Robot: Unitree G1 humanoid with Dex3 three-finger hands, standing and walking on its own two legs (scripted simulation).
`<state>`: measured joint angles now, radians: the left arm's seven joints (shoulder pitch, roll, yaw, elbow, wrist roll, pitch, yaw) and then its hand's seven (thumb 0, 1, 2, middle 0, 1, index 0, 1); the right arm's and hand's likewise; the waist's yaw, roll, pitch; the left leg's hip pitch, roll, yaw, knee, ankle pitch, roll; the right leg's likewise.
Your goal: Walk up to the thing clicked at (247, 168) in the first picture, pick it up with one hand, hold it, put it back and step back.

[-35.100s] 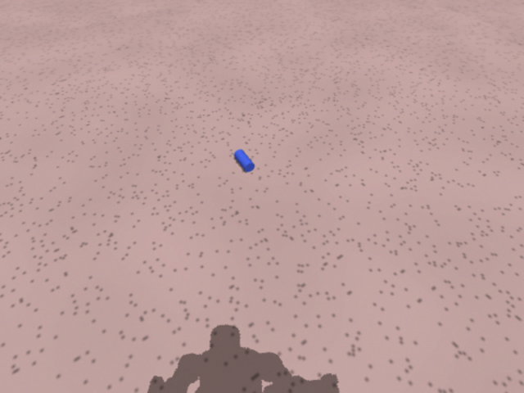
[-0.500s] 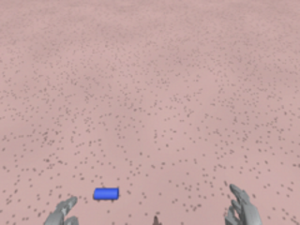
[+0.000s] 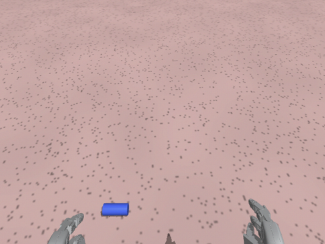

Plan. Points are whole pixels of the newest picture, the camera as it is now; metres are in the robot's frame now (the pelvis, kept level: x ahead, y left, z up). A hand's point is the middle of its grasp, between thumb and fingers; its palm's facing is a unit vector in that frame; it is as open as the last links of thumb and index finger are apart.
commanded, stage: stand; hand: left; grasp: from above
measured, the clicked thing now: (115, 209) +0.46 +0.25 -0.68
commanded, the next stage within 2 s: none
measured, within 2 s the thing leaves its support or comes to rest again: neither
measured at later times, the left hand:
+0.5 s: hand out of the picture +0.06 +0.24 -0.10, palm faces +0.04 -0.95 -0.32, open 7.4 cm
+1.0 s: hand out of the picture +0.01 +0.24 -0.10, palm faces +0.02 -0.94 -0.35, open 7.4 cm
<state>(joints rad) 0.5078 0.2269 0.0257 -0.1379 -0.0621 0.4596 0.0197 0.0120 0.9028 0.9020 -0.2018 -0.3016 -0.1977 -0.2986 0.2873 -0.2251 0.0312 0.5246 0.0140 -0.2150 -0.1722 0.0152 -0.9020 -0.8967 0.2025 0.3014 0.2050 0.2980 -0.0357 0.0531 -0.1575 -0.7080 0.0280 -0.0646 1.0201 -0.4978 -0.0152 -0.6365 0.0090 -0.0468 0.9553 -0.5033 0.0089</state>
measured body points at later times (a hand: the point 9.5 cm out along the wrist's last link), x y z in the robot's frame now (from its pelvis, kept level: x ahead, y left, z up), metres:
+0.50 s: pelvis -0.01 +0.01 +0.05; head -0.01 +0.02 +0.50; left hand +0.06 +0.29 -0.08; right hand +0.07 -0.26 -0.08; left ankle +0.01 +0.12 -0.68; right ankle -0.02 -0.13 -0.68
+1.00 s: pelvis -0.02 +0.00 +0.07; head -0.02 -0.01 +0.52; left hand +0.01 +0.29 -0.07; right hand +0.04 -0.28 -0.08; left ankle +0.01 +0.12 -0.68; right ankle -0.02 -0.13 -0.68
